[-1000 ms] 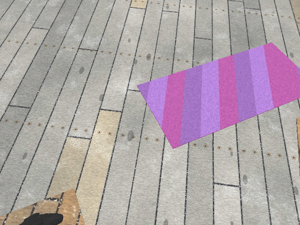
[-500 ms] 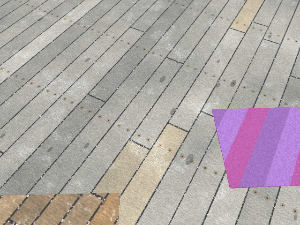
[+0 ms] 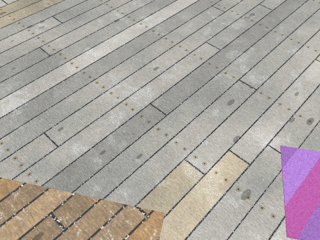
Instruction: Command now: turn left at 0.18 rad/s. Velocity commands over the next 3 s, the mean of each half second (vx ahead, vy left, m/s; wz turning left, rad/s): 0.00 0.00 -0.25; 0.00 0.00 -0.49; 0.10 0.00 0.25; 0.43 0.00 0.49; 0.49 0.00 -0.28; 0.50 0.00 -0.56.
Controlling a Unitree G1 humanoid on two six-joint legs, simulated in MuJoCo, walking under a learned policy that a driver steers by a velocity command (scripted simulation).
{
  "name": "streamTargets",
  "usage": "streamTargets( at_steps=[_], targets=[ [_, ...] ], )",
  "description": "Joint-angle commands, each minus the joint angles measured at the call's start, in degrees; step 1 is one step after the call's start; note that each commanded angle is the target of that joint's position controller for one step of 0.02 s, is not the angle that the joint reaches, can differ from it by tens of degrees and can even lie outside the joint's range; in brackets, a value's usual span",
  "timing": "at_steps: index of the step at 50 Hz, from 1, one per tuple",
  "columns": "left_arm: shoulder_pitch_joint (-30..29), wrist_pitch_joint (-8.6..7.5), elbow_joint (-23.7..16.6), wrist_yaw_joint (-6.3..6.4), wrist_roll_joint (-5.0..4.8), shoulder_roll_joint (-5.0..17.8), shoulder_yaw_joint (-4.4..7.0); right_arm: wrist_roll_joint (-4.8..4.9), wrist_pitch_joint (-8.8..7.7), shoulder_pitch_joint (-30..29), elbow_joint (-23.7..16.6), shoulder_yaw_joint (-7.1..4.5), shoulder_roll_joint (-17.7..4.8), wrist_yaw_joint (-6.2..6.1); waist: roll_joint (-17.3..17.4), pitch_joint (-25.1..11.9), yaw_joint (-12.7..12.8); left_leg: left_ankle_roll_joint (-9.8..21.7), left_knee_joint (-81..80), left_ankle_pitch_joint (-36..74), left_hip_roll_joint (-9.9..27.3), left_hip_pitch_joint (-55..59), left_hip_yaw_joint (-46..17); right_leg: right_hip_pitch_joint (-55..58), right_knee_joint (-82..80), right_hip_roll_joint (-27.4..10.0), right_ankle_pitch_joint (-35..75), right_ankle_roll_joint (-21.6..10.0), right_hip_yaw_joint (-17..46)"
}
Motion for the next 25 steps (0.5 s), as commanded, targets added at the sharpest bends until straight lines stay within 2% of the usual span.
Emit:
streamTargets(
  at_steps=[1, 2, 3, 4, 5, 6, 7, 8, 11, 14, 16, 18, 19, 20, 21, 22, 23, 24, 25],
  targets=[
    [2.2, -1.59, -2.8, -0.8, 0.92, 3.2, 0.35, 0.23, -0.78, -0.6, -2.4, -0.94, -4.8, -0.05, 6.2, -7.6, 2.0, 6.7, -4.2, 16.8, 12.6, 5.6, -12.4, 9.1, -17.3, -2.6, 14.8, -2.3, 0.4],
    [2.3, -1.74, -3.0, -0.75, 2.08, 5.2, 0.29, -1.24, -1.35, 2.9, -1.1, -0.12, -2.1, 0.02, 0.3, -8.9, -0.2, 3.0, -0.7, 7.4, 9.0, 2.9, -7.9, 14.6, -18.0, -9.0, 24.7, -4.5, 6.9],
    [-2.3, -1.7, -3.6, -0.69, 2.48, 6.7, -0.1, -2.35, -1.98, 8.1, 0.0, -0.21, -2.0, 0.35, -7.9, -7.0, -5.8, -0.2, -0.8, -5.1, 3.6, 2.2, -1.5, 11.3, -15.6, -12.9, 30.4, -9.6, 11.8],
    [-4.6, -1.75, -4.0, -0.84, 2.06, 4.2, -0.66, -3.2, -2.25, 5.9, 0.3, -0.4, -3.6, 0.2, -9.2, -5.7, -4.6, -2.3, -4.2, -3.6, 5.2, 6.9, -0.3, 5.0, -17.0, -13.1, 20.7, -12.4, 13.3],
    [-4.6, -1.86, -4.2, -1.02, 1.54, 4.0, -0.72, -2.86, -2.4, 3.0, 0.7, -1.11, -5.9, 0.09, -7.3, -4.0, -2.5, -2.6, -4.1, -0.9, 4.6, 7.3, 0.2, 4.5, -17.3, -9.8, 13.7, -10.6, 11.2],
    [-3.4, -2.04, -3.6, -1.01, 1.17, 5.7, -0.37, -2.46, -2.37, 0.5, 0.6, -1.39, -6.0, -0.16, -6.9, -3.5, -1.2, -2.2, -3.3, 1.3, 4.3, 7.8, 0.9, 4.1, -17.1, -8.4, 10.8, -9.0, 10.6],
    [-2.7, -2.32, -3.6, -0.95, 0.73, 7.4, -0.07, -2.12, -2.11, -0.6, 0.1, -1.57, -6.2, -0.46, -7.5, -2.4, -0.6, -2.0, -2.7, 2.7, 4.2, 7.4, 1.0, 3.5, -17.2, -8.1, 10.8, -8.6, 11.3],
    [-2.2, -2.44, -3.5, -0.68, 0.39, 8.6, 0.22, -1.82, -2.0, -0.8, -0.2, -1.66, -6.0, -0.71, -8.2, -1.8, -0.6, -2.1, -2.5, 3.1, 4.2, 6.6, 1.5, 3.6, -17.2, -8.5, 11.7, -9.0, 12.8],
    [-1.0, -1.53, -4.0, 0.23, -0.26, 8.8, 0.45, -1.43, -2.54, -0.1, 0.3, -1.84, -4.7, -1.16, -7.9, -2.4, 0.1, -2.8, -0.9, 2.1, 3.4, 4.6, 3.8, 5.4, -15.6, -8.8, 15.3, -10.8, 16.2],
    [-0.5, -0.18, -5.0, 0.85, -0.57, 9.4, 0.99, -0.98, -3.15, 0.6, 0.5, -2.33, -4.0, -0.99, -7.1, -3.4, 0.6, -2.9, 0.5, 0.8, 3.0, 3.3, 5.4, 6.0, -13.8, -8.9, 17.6, -12.4, 19.6],
    [-0.9, 0.55, -6.1, 1.03, -0.75, 9.4, 1.26, -0.82, -3.48, 1.3, 0.6, -2.75, -4.0, -0.69, -5.8, -4.0, 0.5, -2.3, 0.3, 1.6, 3.4, 4.5, 5.7, 4.7, -12.2, -7.8, 18.6, -12.3, 20.4],
    [-1.5, 1.0, -7.2, 1.04, -0.91, 9.2, 1.42, -0.76, -3.66, 2.4, 0.7, -3.37, -4.8, -0.45, -3.0, -4.7, 0.3, -0.8, -1.5, 4.6, 5.2, 7.4, 4.7, 1.6, -9.3, -5.2, 16.8, -10.5, 18.6],
    [-1.4, 1.08, -7.8, 0.94, -1.02, 8.7, 1.39, -0.8, -3.59, 2.7, 0.7, -3.82, -6.0, -0.4, 0.4, -4.6, 0.7, 0.7, -3.3, 6.5, 7.4, 9.2, 2.5, -1.2, -6.5, -2.8, 14.0, -8.9, 15.9],
    [-1.0, 1.1, -8.0, 0.81, -1.09, 8.0, 1.27, -0.99, -3.42, 3.5, 0.7, -4.18, -7.0, -0.47, 4.6, -4.5, 0.6, 3.5, -5.9, 9.2, 11.5, 11.6, -1.3, -5.0, -1.5, -0.1, 9.7, -6.7, 11.8],
    [0.0, 1.15, -8.1, 0.6, -1.02, 7.2, 1.12, -1.39, -3.36, 4.5, 0.7, -4.49, -8.2, -0.55, 9.6, -4.5, 0.4, 8.1, -8.7, 15.2, 18.7, 14.0, -7.9, -9.5, 5.4, 2.7, 2.7, -4.4, 6.9],
    [0.7, 1.23, -8.1, 0.36, -0.84, 7.6, 1.51, -1.65, -3.54, 3.4, -0.1, -4.27, -8.0, -0.89, 13.6, -5.1, 0.1, 13.7, -10.2, 23.4, 26.8, 14.3, -13.9, -12.8, 17.7, 2.7, -14.2, -2.8, 3.2],
    [0.9, 1.34, -8.0, 0.15, -0.72, 9.8, 2.55, -1.58, -3.77, 3.0, -0.9, -3.66, -7.1, -1.13, 9.4, -4.8, -0.1, 16.3, -10.3, 28.6, 29.7, 12.7, -14.4, -14.8, 28.9, 0.5, -18.5, -1.5, 3.2],
    [1.7, 1.77, -7.6, -0.04, -1.04, 9.6, 2.86, -1.12, -3.83, 1.0, -1.3, -3.35, -6.6, -1.39, 4.9, -4.2, 1.2, 14.7, -9.4, 28.0, 27.8, 11.4, -10.1, -14.7, 31.8, -1.2, -16.4, -0.8, 3.6],
    [2.3, 2.3, -7.4, -0.18, -1.19, 7.6, 2.28, -0.43, -3.74, -1.0, -1.2, -3.48, -7.2, -1.35, 3.6, -2.8, 1.9, 11.9, -9.3, 25.4, 24.6, 10.7, -4.9, -14.8, 28.1, -2.4, -12.9, -0.3, 2.7]
  ],
)
Next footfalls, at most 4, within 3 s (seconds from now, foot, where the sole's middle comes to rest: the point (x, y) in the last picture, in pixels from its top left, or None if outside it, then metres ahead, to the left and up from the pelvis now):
0.04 right None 0.04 -0.13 -0.77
0.70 right None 0.00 -0.16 -0.77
1.14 left None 0.10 0.04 -0.77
1.68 left None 0.27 0.06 -0.77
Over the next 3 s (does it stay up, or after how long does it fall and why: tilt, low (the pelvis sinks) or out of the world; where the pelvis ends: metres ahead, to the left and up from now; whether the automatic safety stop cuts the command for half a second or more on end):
stays up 0.86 -0.08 0.01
